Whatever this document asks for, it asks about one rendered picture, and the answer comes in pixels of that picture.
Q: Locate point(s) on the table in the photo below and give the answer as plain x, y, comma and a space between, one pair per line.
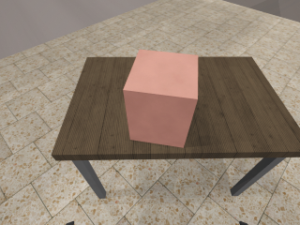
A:
238, 115

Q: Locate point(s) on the carton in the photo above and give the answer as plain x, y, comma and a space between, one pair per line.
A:
161, 94

